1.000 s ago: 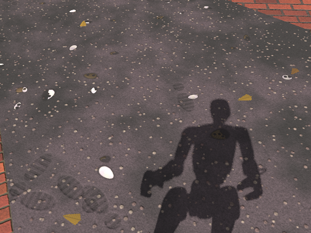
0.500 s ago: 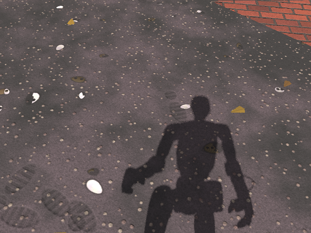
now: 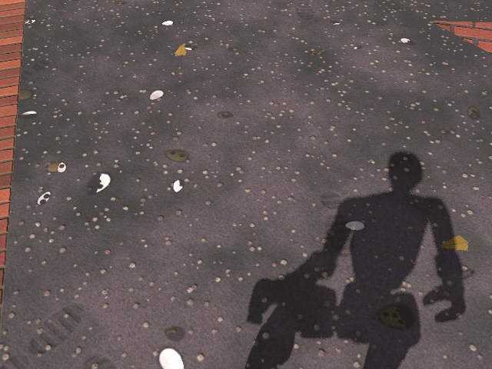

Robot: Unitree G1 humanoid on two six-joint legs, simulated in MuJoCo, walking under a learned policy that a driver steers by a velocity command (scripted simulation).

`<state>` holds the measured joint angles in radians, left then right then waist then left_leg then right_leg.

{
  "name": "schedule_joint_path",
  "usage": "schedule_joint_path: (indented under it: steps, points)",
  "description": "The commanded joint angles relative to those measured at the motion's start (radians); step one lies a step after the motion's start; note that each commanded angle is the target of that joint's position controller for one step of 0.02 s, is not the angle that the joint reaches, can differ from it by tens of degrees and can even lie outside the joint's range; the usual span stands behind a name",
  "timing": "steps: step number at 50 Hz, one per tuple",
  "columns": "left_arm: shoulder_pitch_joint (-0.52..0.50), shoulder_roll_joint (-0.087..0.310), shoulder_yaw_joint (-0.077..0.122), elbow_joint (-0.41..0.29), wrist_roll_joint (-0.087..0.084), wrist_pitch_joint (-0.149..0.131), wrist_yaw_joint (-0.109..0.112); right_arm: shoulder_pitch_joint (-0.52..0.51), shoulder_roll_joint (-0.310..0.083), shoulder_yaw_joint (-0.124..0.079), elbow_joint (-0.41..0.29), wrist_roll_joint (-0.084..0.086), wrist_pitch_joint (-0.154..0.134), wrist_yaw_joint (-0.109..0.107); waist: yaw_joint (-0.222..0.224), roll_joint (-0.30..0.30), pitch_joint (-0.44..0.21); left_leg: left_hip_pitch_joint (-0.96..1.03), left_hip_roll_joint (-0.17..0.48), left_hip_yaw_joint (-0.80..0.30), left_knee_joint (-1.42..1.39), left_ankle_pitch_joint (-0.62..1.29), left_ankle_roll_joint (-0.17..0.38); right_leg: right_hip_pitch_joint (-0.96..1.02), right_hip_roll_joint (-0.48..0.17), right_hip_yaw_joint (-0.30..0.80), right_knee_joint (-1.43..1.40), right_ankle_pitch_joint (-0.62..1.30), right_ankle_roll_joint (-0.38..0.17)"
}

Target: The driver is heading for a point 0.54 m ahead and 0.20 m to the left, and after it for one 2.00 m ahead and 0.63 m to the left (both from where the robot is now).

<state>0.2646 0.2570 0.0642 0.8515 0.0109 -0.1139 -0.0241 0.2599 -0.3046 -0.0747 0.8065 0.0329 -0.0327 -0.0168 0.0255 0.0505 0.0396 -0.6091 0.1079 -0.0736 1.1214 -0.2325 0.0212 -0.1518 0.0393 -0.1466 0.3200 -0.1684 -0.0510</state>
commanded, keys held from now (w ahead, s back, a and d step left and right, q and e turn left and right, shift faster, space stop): w+q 1.00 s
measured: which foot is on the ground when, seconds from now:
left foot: up 0.00-0.30, down 0.32-0.82, up 0.84-1.00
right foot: down 0.00-0.30, up 0.32-0.78, down 0.80-1.00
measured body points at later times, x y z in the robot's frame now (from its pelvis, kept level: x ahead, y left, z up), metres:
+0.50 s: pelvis +0.28 +0.08 +0.00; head +0.32 +0.10 +0.44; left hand +0.35 +0.38 -0.11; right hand +0.45 -0.16 -0.11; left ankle +0.30 +0.15 -0.74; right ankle +0.31 -0.09 -0.66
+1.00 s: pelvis +0.56 +0.12 +0.00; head +0.59 +0.13 +0.45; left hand +0.50 +0.41 -0.11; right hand +0.82 -0.05 -0.11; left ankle +0.48 +0.23 -0.66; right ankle +0.63 +0.03 -0.74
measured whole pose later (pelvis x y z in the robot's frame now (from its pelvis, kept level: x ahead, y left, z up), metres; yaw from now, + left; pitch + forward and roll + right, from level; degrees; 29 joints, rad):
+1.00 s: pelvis +0.56 +0.12 +0.00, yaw +35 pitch +1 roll -2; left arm 0.24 0.27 0.06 0.78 0.01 -0.10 -0.01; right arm 0.28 -0.32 -0.07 0.66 0.03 -0.01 -0.01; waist 0.02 0.05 0.03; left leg -0.57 0.05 -0.06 1.16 -0.33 0.01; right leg -0.22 0.03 -0.08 0.39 -0.19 -0.03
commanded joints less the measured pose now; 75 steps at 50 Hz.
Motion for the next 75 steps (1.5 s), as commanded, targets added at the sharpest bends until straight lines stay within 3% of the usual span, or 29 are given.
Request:
schedule_joint_path:
  steps: [1,10,13,15,16,17,18,19,22,25,31,36,39,40,41,42,43,44,46,48,56,61,64,65,66,67,68,70,75]
  points:
    - [-0.076,0.117,0.027,-0.052,0.002,-0.025,0.011,0.041,-0.028,-0.008,-0.053,-0.008,0.005,0.002,-0.041,-0.096,0.022,-0.070,0.045,-0.065,-0.075,0.136,-0.011,-0.015,-0.288,0.149,-0.227,0.143,-0.144]
    - [0.048,0.192,0.046,-0.001,-0.023,0.030,0.032,-0.242,-0.004,0.018,-0.186,-0.009,-0.016,0.068,0.059,-0.060,0.084,-0.127,0.003,0.093,-0.468,0.233,0.026,0.234,-0.324,-0.025,-0.162,0.313,-0.109]
    - [0.027,0.230,0.056,-0.009,-0.032,0.055,0.038,-0.203,-0.046,-0.002,-0.214,-0.008,-0.009,0.078,0.004,-0.115,0.011,0.003,-0.079,0.172,-0.486,0.091,0.077,0.296,-0.329,-0.067,0.006,0.743,-0.076]
    - [-0.004,0.244,0.058,-0.022,-0.040,0.070,0.045,0.021,-0.123,-0.047,-0.171,-0.004,-0.002,0.069,-0.133,-0.125,-0.121,0.317,-0.167,0.203,-0.537,0.075,0.137,0.225,-0.292,-0.100,0.332,0.901,-0.039]
    - [-0.002,0.217,0.045,-0.037,-0.028,0.064,0.049,0.190,-0.198,-0.083,-0.130,-0.004,0.008,0.048,-0.211,-0.057,-0.212,0.627,-0.120,0.076,-0.575,0.099,0.186,0.003,-0.253,-0.099,0.617,0.662,0.007]
    - [0.093,0.057,-0.004,-0.093,0.008,0.039,0.034,0.167,-0.309,-0.100,-0.130,0.001,0.004,0.038,-0.083,0.217,-0.276,0.961,0.145,-0.486,-0.648,-0.052,0.363,-0.472,-0.045,-0.036,0.982,-0.319,0.073]
    - [0.014,0.119,-0.001,-0.108,-0.023,-0.006,0.019,0.191,-0.239,-0.075,-0.170,-0.012,-0.015,0.045,-0.139,0.114,-0.428,1.039,0.235,-0.789,-0.807,-0.163,0.429,-0.594,0.001,0.224,1.117,-0.436,0.062]
    - [-0.092,0.174,0.014,-0.143,-0.060,-0.028,0.009,0.160,-0.176,-0.056,-0.161,-0.022,-0.028,0.049,-0.159,0.057,-0.292,0.963,0.209,-0.645,-0.837,-0.099,0.365,-0.678,-0.053,0.252,1.098,-0.339,0.035]
    - [-0.081,0.170,0.018,-0.132,-0.015,-0.030,0.021,-0.009,-0.098,-0.029,-0.195,-0.030,-0.040,0.043,-0.033,-0.050,-0.114,0.583,0.102,-0.359,-0.861,0.217,0.292,-0.519,-0.152,0.249,0.868,-0.164,0.033]
    - [-0.065,0.145,0.016,-0.137,0.002,0.004,0.020,-0.016,-0.115,-0.032,-0.197,-0.023,-0.044,0.031,-0.003,-0.043,-0.084,0.446,0.066,-0.267,-0.894,0.360,0.297,-0.455,-0.153,0.224,0.738,-0.124,0.084]
    - [-0.282,0.087,-0.010,-0.201,-0.004,0.008,0.013,0.065,-0.153,-0.042,-0.165,-0.013,-0.029,0.002,-0.082,0.019,-0.034,0.345,-0.032,-0.164,-0.881,0.222,0.203,-0.369,-0.066,0.189,0.301,0.247,0.122]
    - [-0.333,0.140,0.008,-0.230,-0.018,-0.011,-0.003,0.115,-0.142,-0.042,-0.138,-0.005,-0.016,-0.004,-0.090,0.055,-0.034,0.459,0.022,-0.301,-0.776,0.129,0.177,-0.332,-0.041,0.233,0.173,0.196,0.087]
    - [-0.189,0.177,0.035,-0.198,-0.018,-0.027,0.001,0.080,-0.120,-0.036,-0.149,-0.010,-0.006,-0.006,-0.005,0.090,-0.080,0.471,-0.003,-0.332,-0.639,0.215,0.137,-0.139,-0.037,0.207,0.109,0.115,0.029]
    - [-0.062,0.216,0.051,-0.182,-0.001,-0.032,0.008,0.071,-0.068,-0.016,-0.165,-0.018,-0.008,-0.001,0.056,0.045,-0.195,0.394,-0.057,-0.277,-0.433,0.188,0.101,0.086,-0.140,0.288,0.132,0.100,-0.025]
    - [0.072,0.298,0.070,-0.168,0.017,-0.026,0.015,0.169,-0.002,0.005,-0.188,-0.014,-0.014,-0.002,0.048,-0.174,-0.352,0.101,-0.188,-0.143,-0.094,-0.116,0.025,0.452,-0.369,0.632,0.112,-0.010,-0.153]
    - [0.109,0.281,0.070,-0.137,-0.005,-0.013,0.004,0.234,-0.041,0.008,-0.198,0.009,-0.021,-0.004,0.027,-0.381,-0.382,-0.135,-0.180,-0.108,0.117,-0.382,0.001,0.537,-0.483,0.976,0.006,-0.275,-0.236]
    - [0.055,0.185,0.046,-0.159,-0.016,-0.007,0.006,0.166,-0.133,-0.015,-0.179,0.015,-0.015,-0.005,0.049,-0.234,-0.239,-0.202,-0.118,-0.125,0.201,-0.296,-0.009,0.422,-0.444,0.872,-0.028,-0.396,-0.194]
    - [0.008,0.148,0.034,-0.166,-0.013,0.004,0.011,0.075,-0.155,-0.022,-0.192,0.001,-0.009,-0.004,0.054,-0.157,-0.139,-0.195,-0.083,-0.083,0.201,-0.214,-0.012,0.293,-0.399,0.703,-0.033,-0.314,-0.150]
    - [-0.055,0.106,0.017,-0.157,-0.001,0.010,0.014,0.010,-0.124,-0.025,-0.208,-0.017,-0.002,0.002,0.017,-0.119,-0.034,-0.125,-0.027,-0.069,0.110,-0.116,-0.008,0.097,-0.305,0.490,-0.085,-0.101,-0.112]
    - [-0.063,0.111,0.020,-0.141,-0.003,0.001,0.016,0.037,-0.079,-0.017,-0.213,-0.003,0.008,0.012,-0.009,-0.171,-0.028,-0.073,0.001,-0.045,0.069,-0.083,-0.014,0.031,-0.291,0.390,-0.129,-0.008,-0.126]
    - [0.002,0.176,0.032,-0.066,-0.020,0.005,0.014,-0.139,-0.002,0.018,-0.263,-0.017,-0.011,0.035,0.031,-0.097,0.006,-0.050,-0.015,0.017,-0.336,0.193,-0.017,0.053,-0.262,0.144,-0.178,0.232,-0.138]
    - [0.087,0.231,0.038,-0.015,-0.050,0.036,0.009,-0.271,-0.027,0.017,-0.305,-0.013,-0.038,0.060,0.047,-0.116,0.044,0.014,-0.053,0.077,-0.547,0.146,0.007,0.153,-0.309,0.190,-0.131,0.305,-0.130]
    - [0.069,0.242,0.035,-0.003,-0.054,0.051,0.014,-0.064,-0.106,-0.027,-0.246,-0.023,-0.045,0.055,-0.098,-0.128,-0.095,0.368,-0.119,0.114,-0.658,0.164,0.062,0.136,-0.268,0.152,0.129,0.595,-0.078]
    - [0.069,0.198,0.017,-0.013,-0.041,0.045,0.015,0.088,-0.162,-0.051,-0.209,-0.035,-0.040,0.042,-0.169,-0.115,-0.214,0.648,-0.044,0.049,-0.611,0.212,0.097,-0.019,-0.220,0.123,0.340,0.471,-0.037]
    - [0.140,0.077,-0.021,-0.054,-0.018,0.032,0.010,0.196,-0.263,-0.070,-0.200,-0.063,-0.032,0.026,-0.157,0.109,-0.388,1.034,0.250,-0.353,-0.616,0.143,0.224,-0.399,-0.081,0.084,0.734,-0.035,0.040]
    - [0.157,0.103,-0.019,-0.037,-0.037,0.019,0.010,0.209,-0.217,-0.056,-0.203,-0.059,-0.032,0.028,-0.163,0.169,-0.496,1.027,0.338,-0.611,-0.743,0.075,0.284,-0.503,-0.033,0.241,0.921,-0.422,0.046]
    - [0.092,0.183,0.009,-0.053,-0.064,0.019,0.008,0.154,-0.155,-0.034,-0.195,-0.049,-0.034,0.032,-0.155,0.107,-0.329,0.909,0.296,-0.467,-0.766,0.036,0.244,-0.590,-0.084,0.268,0.986,-0.376,0.041]
    - [0.018,0.162,0.011,-0.069,-0.051,0.028,0.014,0.038,-0.082,-0.013,-0.177,-0.035,-0.044,0.039,-0.091,0.060,-0.137,0.657,0.208,-0.236,-0.838,0.073,0.194,-0.579,-0.154,0.229,0.914,-0.225,0.042]
    - [0.039,0.092,0.014,-0.061,-0.044,0.085,0.021,-0.059,-0.053,-0.018,-0.136,-0.051,-0.087,0.034,-0.005,0.038,-0.027,0.443,0.164,0.008,-0.988,0.230,0.184,-0.480,-0.186,0.247,0.821,-0.044,0.073]
Keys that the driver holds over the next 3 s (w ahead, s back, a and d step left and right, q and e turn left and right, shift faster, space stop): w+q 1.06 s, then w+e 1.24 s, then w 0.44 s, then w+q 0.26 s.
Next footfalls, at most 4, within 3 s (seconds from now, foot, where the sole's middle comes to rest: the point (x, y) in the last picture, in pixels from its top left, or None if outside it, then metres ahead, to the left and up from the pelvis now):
0.32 left None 0.34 0.16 -0.78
0.80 right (249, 307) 0.67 0.05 -0.78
1.30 left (122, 285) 0.73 0.44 -0.78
1.82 right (169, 190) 1.10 0.34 -0.78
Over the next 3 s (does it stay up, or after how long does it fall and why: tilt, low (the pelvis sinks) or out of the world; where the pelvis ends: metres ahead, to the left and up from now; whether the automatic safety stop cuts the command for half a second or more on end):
stays up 1.53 0.43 0.00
